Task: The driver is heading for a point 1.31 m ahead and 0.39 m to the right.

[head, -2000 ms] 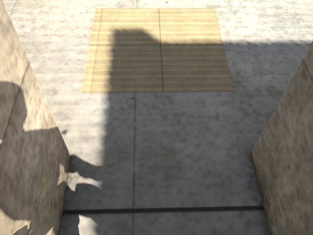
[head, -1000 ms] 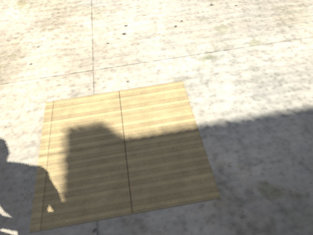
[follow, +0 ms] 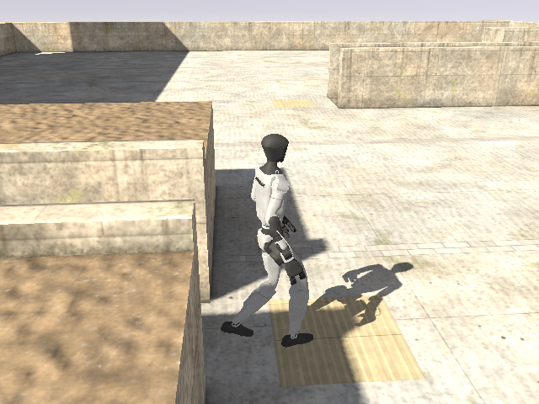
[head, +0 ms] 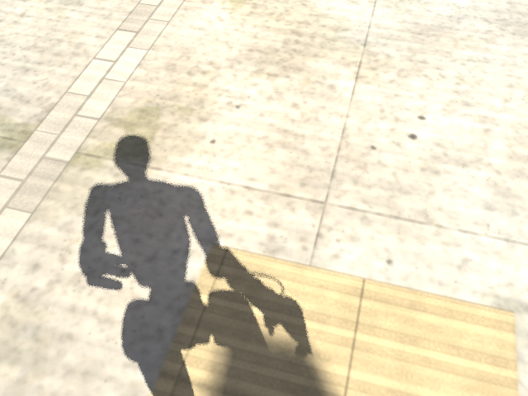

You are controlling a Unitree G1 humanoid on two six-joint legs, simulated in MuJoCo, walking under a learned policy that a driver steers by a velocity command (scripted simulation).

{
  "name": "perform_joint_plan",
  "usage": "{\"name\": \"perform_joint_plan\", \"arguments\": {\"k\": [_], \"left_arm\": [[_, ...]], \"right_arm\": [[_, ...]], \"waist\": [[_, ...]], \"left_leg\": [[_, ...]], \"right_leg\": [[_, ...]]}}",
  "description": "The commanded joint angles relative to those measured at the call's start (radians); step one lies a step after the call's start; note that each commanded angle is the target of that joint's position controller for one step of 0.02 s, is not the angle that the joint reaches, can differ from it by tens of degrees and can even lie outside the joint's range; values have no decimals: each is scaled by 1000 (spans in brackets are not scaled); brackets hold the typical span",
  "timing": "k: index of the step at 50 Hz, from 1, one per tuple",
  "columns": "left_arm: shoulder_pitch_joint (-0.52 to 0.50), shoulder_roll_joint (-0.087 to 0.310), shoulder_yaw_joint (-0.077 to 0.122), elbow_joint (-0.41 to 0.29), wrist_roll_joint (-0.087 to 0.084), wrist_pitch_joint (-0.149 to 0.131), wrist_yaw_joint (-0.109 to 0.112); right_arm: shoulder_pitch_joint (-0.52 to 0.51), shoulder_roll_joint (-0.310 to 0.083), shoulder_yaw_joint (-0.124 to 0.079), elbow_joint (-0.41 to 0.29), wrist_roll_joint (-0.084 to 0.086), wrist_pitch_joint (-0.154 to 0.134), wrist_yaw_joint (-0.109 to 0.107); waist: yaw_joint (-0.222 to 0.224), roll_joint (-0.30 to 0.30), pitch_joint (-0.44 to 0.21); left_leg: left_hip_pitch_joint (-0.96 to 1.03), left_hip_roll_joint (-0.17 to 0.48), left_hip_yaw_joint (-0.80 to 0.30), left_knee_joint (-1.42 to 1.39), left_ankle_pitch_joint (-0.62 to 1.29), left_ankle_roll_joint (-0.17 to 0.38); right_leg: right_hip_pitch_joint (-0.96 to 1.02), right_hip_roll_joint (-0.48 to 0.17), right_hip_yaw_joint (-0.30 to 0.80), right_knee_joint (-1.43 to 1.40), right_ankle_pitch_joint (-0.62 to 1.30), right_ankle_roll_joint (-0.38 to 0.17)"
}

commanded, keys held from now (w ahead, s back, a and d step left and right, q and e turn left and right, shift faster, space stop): w+e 0.98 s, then w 0.02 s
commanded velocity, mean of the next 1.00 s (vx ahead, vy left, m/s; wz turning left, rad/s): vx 0.50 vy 0.00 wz -0.50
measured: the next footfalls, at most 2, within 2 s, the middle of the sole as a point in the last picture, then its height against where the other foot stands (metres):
left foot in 0.42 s outside the picture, level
right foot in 0.94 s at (367, 334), level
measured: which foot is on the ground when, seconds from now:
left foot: up 0.00-0.40, down 0.42-0.96, up 0.98-1.00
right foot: down 0.00-0.42, up 0.44-0.92, down 0.94-1.00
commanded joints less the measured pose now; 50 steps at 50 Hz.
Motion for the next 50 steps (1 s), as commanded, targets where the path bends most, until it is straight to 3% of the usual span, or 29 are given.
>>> {"name": "perform_joint_plan", "arguments": {"k": [1, 2, 3, 4, 6, 7, 9, 12, 14, 16, 18, 19, 20, 21, 22, 23, 24, 25, 26, 28, 34, 37, 41, 44, 46, 47, 48, 49, 50], "left_arm": [[285, 161, 48, 22, -37, 11, 15], [216, 141, 38, -3, -14, 18, 25], [190, 114, 25, -5, -2, 22, 28], [189, 93, 13, -2, 8, 21, 32], [181, 102, 11, -4, -1, 27, 37], [180, 133, 19, -4, -7, 28, 44], [184, 180, 30, -4, -11, 32, 56], [239, 189, 37, 6, -19, 46, 63], [283, 181, 38, 16, -32, 64, 59], [292, 164, 38, 21, -35, 78, 67], [265, 195, 52, 12, -26, 81, 79], [250, 186, 51, 4, -26, 83, 80], [244, 157, 40, -6, -21, 83, 77], [285, 87, 17, -16, -3, 81, 67], [408, 11, -5, -54, -42, 67, 64], [394, 131, 16, -32, -57, 70, 76], [288, 186, 33, -42, -45, 79, 76], [259, 170, 36, -37, -30, 84, 81], [236, 159, 39, -46, -15, 83, 79], [222, 121, 41, -62, -21, 87, 62], [109, 86, 29, -147, -17, 90, 29], [30, 88, 23, -179, -17, 78, 10], [-106, 66, 7, -251, -16, 73, -13], [-97, 103, 22, -282, -14, 77, -26], [65, 168, 57, -257, -12, 86, -19], [238, 222, 89, -215, -14, 93, -2], [329, 308, 106, -190, -20, 107, 26], [291, 350, 104, -234, -14, 92, 21], [298, 252, 81, -227, -8, 85, 18]], "right_arm": [[-38, -120, -8, -125, 27, -50, 15], [-137, -127, -1, -153, 32, -72, 23], [-188, -120, -5, -168, 15, -84, 28], [-187, -112, -10, -175, 2, -88, 30], [-162, -80, -6, -176, -5, -82, 29], [-165, -51, 2, -181, -6, -75, 23], [-234, -23, 18, -208, -11, -68, 18], [-348, -6, 25, -239, -6, -68, 19], [-393, -23, 21, -263, -1, -74, 17], [-410, -55, 11, -268, 17, -87, 21], [-356, -119, -7, -245, 24, -97, 19], [-289, -134, -17, -222, 21, -101, 15], [-190, -153, -26, -199, 10, -103, 9], [-43, -188, -35, -175, 14, -93, 0], [7, -261, -48, -150, -8, -79, 11], [-61, -161, -29, -156, -2, -78, 22], [-113, -98, -13, -166, 9, -78, 26], [-150, -87, -7, -164, 6, -77, 27], [-165, -67, -2, -148, 1, -76, 28], [-134, -64, -2, -109, -6, -79, 22], [-112, -122, -17, -58, -2, -74, 12], [-119, -140, -15, -55, 3, -74, 12], [-37, -176, -22, -18, 16, -59, 8], [-32, -211, -31, -17, 23, -35, -1], [-41, -238, -40, -25, 24, -19, -13], [-58, -229, -35, -36, 25, -18, -18], [3, -124, 0, -61, -22, -33, -11], [54, -77, 25, -115, -12, -69, 10], [-73, -182, 0, -119, 26, -96, 27]], "waist": [[131, -194, -176], [124, -91, -87], [101, -38, -20], [70, -44, -16], [37, -92, -15], [30, -92, -4], [40, -84, 11], [88, -101, 7], [109, -119, 16], [97, -126, 22], [57, -164, 20], [19, -151, -9], [-30, -121, -91], [-78, 18, -242], [-11, 371, -318], [4, 218, -218], [-15, 92, -84], [-7, 18, -35], [0, 16, -7], [3, 72, -17], [-5, 24, 20], [-25, 34, 31], [-64, 3, 62], [-22, 40, 21], [80, 64, -85], [175, 27, -165], [145, -190, -261], [77, -306, -433], [153, -138, -382]], "left_leg": [[-669, 71, -38, 531, -17, -50], [-659, 114, -15, 459, 70, -43], [-637, 134, 3, 372, 117, -46], [-579, 157, 8, 301, 161, -51], [-525, 164, 38, 183, 184, -79], [-512, 159, 66, 117, 187, -101], [-444, 140, 97, -46, 288, -131], [-333, 94, 106, -240, 516, -146], [-318, 85, 81, -309, 549, -142], [-307, 98, 36, -372, 524, -132], [-270, 122, 9, -394, 477, -102], [-186, 122, 25, -425, 457, -82], [-15, 161, 10, -429, 421, -49], [216, 321, -150, -434, 293, -10], [442, 532, -641, -576, 21, 161], [338, 547, -696, -615, -171, 153], [230, 482, -490, -615, -59, 116], [142, 421, -320, -618, 147, 87], [97, 375, -221, -623, 293, 75], [50, 340, -92, -646, 427, 64], [50, 370, 49, -707, 564, 119], [34, 322, 171, -699, 648, 88], [114, 362, 233, -671, 717, 70], [184, 379, 285, -539, 1071, 42], [159, 371, 313, -288, 1305, 19], [12, 337, 329, -55, 1198, -15], [-286, 249, 325, 271, 411, -50], [-630, 57, 135, 568, -151, -84], [-726, 131, 19, 582, -64, -68]], "right_leg": [[753, -387, 740, -264, -274, -277], [603, -351, 640, -302, -272, -239], [488, -314, 581, -331, -196, -227], [425, -276, 521, -349, -111, -211], [360, -227, 436, -366, 18, -206], [319, -225, 405, -366, 90, -207], [222, -183, 336, -372, 130, -187], [161, -147, 313, -355, 77, -142], [193, -155, 354, -335, 2, -128], [274, -185, 424, -308, -73, -111], [332, -217, 465, -236, -9, -88], [334, -197, 458, -174, 34, -68], [296, -149, 428, -39, 60, -43], [209, -74, 331, 243, -125, -14], [-117, 69, 232, 528, -507, 32], [-234, -38, 262, 671, -456, 32], [-259, -72, 229, 694, -362, 32], [-218, -108, 203, 667, -276, 51], [-207, -128, 199, 620, -221, 60], [-167, -158, 165, 593, -164, 73], [-292, -188, 142, 436, -7, 119], [-228, -166, 95, 253, 134, 89], [-221, -146, 23, 114, 155, 50], [-129, -81, -42, 80, 23, -4], [102, -13, -73, 67, -41, -56], [372, -7, -28, -4, 23, -101], [683, -227, 286, 25, 123, -168], [933, -436, 876, -142, -118, -386], [879, -407, 793, -217, -195, -317]]}}
Over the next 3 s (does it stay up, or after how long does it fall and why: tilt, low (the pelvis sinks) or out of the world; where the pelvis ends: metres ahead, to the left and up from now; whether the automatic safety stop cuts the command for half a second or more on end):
stays up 1.27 -0.43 0.02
